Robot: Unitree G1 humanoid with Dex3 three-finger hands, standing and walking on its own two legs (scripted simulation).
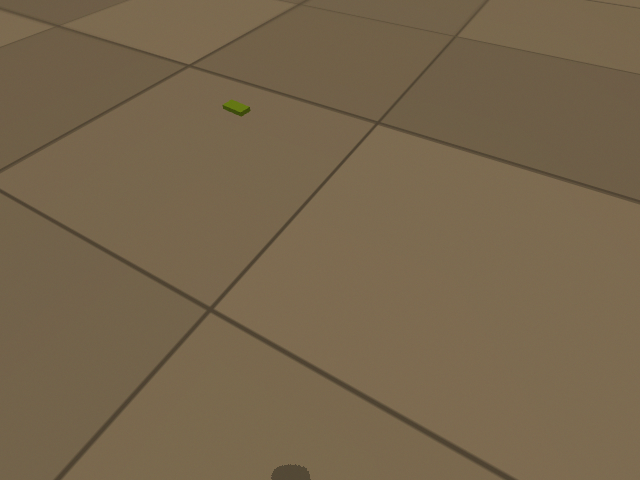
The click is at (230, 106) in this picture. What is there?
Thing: flat box
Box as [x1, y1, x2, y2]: [223, 100, 249, 116]
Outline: 223,104 223,108 241,116 249,111 248,106 233,100 230,100
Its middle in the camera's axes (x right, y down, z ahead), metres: -0.52 -0.84 +2.39
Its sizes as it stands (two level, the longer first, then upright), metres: 0.152 0.079 0.027
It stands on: the floor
